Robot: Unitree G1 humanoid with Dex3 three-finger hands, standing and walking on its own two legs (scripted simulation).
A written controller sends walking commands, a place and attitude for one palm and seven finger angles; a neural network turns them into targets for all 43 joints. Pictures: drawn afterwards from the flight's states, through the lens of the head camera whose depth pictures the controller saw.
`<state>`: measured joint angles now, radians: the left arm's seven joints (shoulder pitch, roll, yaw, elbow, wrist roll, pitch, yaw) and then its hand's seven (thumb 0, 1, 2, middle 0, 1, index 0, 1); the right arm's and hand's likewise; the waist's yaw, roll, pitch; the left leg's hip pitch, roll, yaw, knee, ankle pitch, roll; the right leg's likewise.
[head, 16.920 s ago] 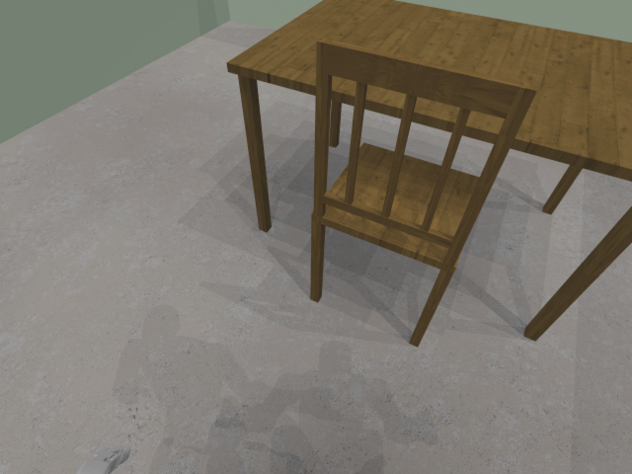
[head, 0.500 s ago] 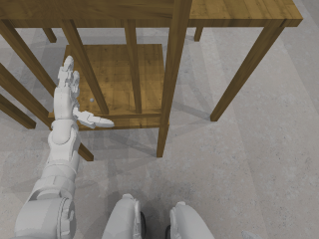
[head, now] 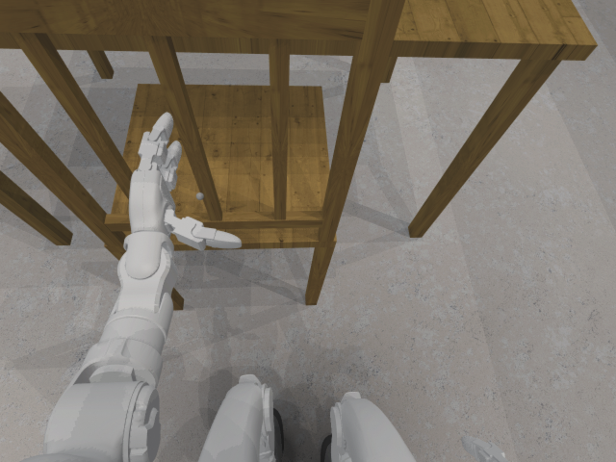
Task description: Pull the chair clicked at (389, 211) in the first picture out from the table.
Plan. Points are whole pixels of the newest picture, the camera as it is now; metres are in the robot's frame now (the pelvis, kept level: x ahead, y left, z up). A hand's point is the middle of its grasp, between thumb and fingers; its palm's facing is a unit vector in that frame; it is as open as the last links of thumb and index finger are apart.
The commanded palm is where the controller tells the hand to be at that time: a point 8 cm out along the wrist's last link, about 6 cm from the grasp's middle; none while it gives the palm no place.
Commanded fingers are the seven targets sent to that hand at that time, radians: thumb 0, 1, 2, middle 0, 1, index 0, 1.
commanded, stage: hook a spindle and tug to test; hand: left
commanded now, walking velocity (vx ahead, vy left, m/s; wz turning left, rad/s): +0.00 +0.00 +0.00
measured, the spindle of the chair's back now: (195, 153) +0.48 +0.14 +0.06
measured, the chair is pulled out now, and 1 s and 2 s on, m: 0.00 0.00 0.08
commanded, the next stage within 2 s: step backward, pulling the chair out in 1.32 s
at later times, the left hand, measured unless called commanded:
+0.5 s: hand (204, 191) +0.45 +0.13 +0.03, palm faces +0.08 -1.00 -0.04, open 9.4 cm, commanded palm +0.41 +0.16 +0.02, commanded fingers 0.00 0.62 0.78 -0.50 -1.45 -0.50 -1.45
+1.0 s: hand (208, 194) +0.44 +0.13 +0.03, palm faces +0.06 -1.00 -0.03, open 6.2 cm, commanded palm +0.40 +0.17 +0.02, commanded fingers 0.00 0.90 0.90 -0.50 -1.45 -0.50 -1.45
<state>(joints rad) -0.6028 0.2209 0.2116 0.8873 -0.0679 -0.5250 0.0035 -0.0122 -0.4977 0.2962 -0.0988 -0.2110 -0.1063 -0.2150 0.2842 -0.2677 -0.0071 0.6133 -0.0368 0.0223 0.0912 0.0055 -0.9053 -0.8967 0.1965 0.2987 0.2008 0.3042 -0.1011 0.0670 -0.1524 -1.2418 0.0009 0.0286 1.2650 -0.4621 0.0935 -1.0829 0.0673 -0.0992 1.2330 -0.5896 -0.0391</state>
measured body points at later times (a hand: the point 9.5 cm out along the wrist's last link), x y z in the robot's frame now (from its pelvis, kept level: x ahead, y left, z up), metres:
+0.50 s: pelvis +0.00 -0.01 +0.00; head +0.13 +0.00 +0.43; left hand +0.44 +0.19 +0.03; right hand +0.07 -0.27 -0.12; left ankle +0.06 +0.06 -0.62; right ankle +0.00 -0.11 -0.62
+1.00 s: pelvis +0.02 -0.02 +0.01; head +0.15 -0.01 +0.44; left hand +0.43 +0.18 +0.03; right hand +0.10 -0.27 -0.11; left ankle +0.06 +0.06 -0.62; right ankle +0.00 -0.11 -0.62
